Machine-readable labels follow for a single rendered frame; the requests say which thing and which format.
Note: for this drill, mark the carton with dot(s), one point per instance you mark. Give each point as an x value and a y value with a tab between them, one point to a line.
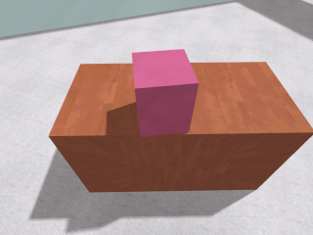
166	89

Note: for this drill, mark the pedestal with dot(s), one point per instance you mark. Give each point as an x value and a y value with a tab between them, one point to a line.
244	126

